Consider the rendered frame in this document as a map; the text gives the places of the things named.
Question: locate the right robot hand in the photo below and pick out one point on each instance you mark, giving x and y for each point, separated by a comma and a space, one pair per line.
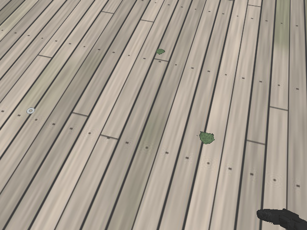
284, 218

